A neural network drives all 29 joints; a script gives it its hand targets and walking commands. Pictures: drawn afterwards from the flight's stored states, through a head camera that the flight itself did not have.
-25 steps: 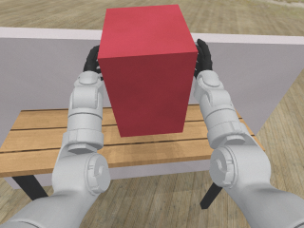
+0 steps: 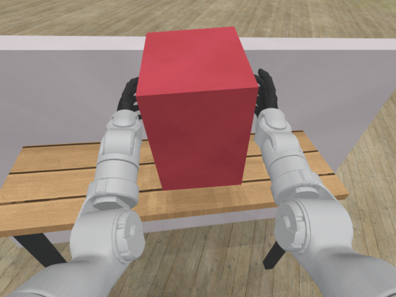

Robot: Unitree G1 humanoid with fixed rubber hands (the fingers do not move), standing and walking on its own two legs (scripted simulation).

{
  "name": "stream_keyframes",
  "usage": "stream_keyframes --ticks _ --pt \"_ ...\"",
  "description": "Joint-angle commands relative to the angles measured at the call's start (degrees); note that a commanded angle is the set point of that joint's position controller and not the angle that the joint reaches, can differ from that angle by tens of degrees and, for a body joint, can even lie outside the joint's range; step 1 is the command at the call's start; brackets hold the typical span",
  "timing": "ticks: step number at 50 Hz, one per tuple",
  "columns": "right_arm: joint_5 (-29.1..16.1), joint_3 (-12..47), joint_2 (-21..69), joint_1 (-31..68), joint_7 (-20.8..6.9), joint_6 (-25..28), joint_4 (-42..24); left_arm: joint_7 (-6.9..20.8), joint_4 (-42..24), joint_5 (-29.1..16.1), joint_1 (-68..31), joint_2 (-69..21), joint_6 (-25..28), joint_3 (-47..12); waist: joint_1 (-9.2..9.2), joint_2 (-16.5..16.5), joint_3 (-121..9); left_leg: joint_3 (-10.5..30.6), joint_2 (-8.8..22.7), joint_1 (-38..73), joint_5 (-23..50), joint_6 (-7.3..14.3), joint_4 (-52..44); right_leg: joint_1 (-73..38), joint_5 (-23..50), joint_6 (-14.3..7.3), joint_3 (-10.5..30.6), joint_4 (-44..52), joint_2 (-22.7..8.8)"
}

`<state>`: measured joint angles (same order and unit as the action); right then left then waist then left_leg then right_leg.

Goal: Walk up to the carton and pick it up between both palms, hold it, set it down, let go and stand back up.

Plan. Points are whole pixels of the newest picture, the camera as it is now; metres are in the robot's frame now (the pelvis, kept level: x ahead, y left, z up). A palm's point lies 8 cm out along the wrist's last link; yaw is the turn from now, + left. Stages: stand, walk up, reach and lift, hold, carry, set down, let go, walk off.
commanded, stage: set down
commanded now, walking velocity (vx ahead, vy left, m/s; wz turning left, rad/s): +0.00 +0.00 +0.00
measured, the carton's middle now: (196, 113) +0.46 -0.03 +0.16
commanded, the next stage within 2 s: none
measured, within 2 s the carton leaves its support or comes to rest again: rests again in 1.92 s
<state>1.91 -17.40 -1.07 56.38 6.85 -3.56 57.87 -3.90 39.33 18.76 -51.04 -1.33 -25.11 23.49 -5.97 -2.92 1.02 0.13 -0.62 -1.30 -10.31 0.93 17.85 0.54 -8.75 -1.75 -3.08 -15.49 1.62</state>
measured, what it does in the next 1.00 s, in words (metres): stands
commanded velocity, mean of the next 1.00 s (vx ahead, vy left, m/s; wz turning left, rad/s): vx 0.00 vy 0.00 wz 0.00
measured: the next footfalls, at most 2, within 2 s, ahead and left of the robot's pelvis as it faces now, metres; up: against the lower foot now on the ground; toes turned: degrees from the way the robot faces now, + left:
none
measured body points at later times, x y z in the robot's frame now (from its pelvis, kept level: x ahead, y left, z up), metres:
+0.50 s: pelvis +0.00 +0.00 +0.00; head -0.02 +0.02 +0.45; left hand +0.43 +0.12 +0.15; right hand +0.42 -0.17 +0.18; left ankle +0.00 +0.11 -0.75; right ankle +0.01 -0.09 -0.75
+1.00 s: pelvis +0.01 +0.00 +0.00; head +0.01 +0.02 +0.45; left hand +0.45 +0.11 +0.12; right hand +0.43 -0.17 +0.14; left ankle +0.00 +0.11 -0.75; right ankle +0.01 -0.09 -0.75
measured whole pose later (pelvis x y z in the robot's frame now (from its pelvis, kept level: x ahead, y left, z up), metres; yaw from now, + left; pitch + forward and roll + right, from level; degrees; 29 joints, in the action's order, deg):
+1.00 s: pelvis +0.01 +0.00 +0.00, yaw -2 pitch +0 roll +0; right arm 15.7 -31.0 3.3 51.4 3.3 2.2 57.2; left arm -4.5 46.3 20.2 -48.3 -4.5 -14.5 28.5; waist -3.4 -2.1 -0.8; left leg -2.5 -0.2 -7.0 -10.1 1.0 16.9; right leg 7.4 -8.4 -1.7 -3.1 -15.6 1.4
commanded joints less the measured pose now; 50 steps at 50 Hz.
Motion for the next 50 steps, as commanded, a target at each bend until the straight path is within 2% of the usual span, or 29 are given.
stream_keyframes --ticks 1,8,15,19,28,39,43,50 --pt "0.63 10.46 30.36 35.75 -7.16 2.52 -7.28 7.26 -7.1 -4.89 -42.58 -26.13 5.67 -15.98 1.5 1.8 -28.05 -2.22 -0.88 1.67 10.65 -1.55 -1.99 -10.9 24.59 5.93 -1.91 -2.67 -0.42" --pt "4.37 6.1 30.26 35.46 -8.31 4.43 -4.7 5.84 -5.73 -5.81 -46.15 -28.1 8.8 -17.02 0.32 4.09 -31.33 -2.59 0.51 6.49 11.08 -3.47 -0.99 -4.62 19.7 4.8 -3.2 -1.6 -0.29" --pt "8.11 1.57 29.5 32.49 -9.52 4.17 -0.75 5.95 -0.74 -4.23 -42.56 -26.09 8.82 -13.74 0.66 3.03 -25.62 -2.84 1.22 3.38 6.47 -2.72 -2.75 -2.65 14.8 4.8 -3.21 -0.93 -0.91" --pt "8.94 0.9 29.53 32.82 -10.18 4.63 -0.99 6.02 0.28 -3.34 -41.72 -25.69 9.35 -12.08 1.45 2.79 -26.04 -3.11 1.21 2.38 7.46 -2.47 -2.86 -4.17 16.56 4.81 -2.99 -1.43 -0.95" --pt "10.14 2.11 30.78 32.14 -11.28 6.92 -2.5 4.71 -1.4 -2.82 -42.95 -26.69 12.75 -11.87 2.5 3.67 -33.78 -3.69 1.15 3.54 15.39 -3.07 -0.44 -7.17 25.54 4.49 -2.51 -3.26 -0.65" --pt "12.74 1.35 32.01 27.41 -11.19 6.48 -3.15 5.63 0.35 -1.55 -38.3 -24.96 13.39 -9.58 2.39 1.23 -30.83 -4.0 0.49 -3.34 11.85 -1.1 -2.62 -12.83 32.45 5.87 -0.91 -5.08 -1.62" --pt "13.65 0.61 31.9 27.01 -11.56 7.28 -3.53 5.49 0.14 -1.24 -38.51 -25.84 14.27 -9.58 2.45 2.38 -32.62 -4.1 0.87 -1.5 14.29 -1.99 -1.68 -11.17 32.54 5.4 -1.61 -5.09 -1.38" --pt "15.14 -1.14 30.93 26.63 -12.49 8.91 -2.59 4.32 0.17 -1.39 -39.65 -27.75 15.9 -10.75 2.33 4.54 -35.53 -4.04 2.17 3.38 19.16 -3.98 0.79 -4.46 28.41 4.02 -3.0 -4.0 -0.77"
